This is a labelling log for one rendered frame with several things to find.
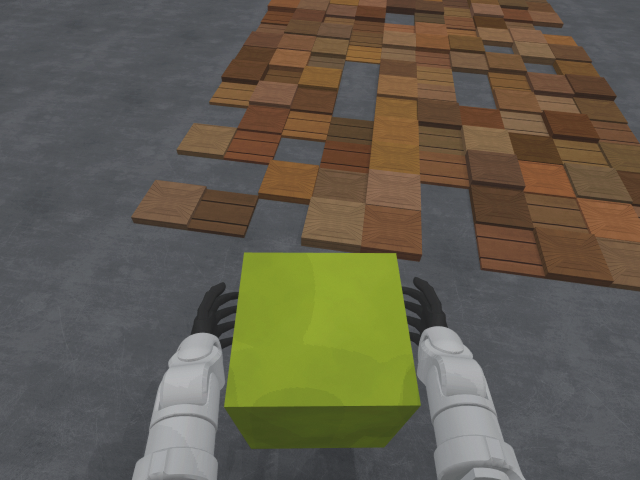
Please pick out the carton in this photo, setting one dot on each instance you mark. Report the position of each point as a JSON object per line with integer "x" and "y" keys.
{"x": 321, "y": 354}

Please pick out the left robot hand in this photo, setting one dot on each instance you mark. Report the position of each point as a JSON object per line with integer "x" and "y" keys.
{"x": 208, "y": 317}

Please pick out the right robot hand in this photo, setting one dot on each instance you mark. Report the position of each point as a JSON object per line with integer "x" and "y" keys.
{"x": 430, "y": 312}

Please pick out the robot left forearm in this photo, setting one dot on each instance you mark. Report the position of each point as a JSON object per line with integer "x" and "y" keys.
{"x": 184, "y": 421}

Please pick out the robot right forearm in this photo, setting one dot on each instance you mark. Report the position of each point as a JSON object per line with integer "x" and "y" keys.
{"x": 470, "y": 445}

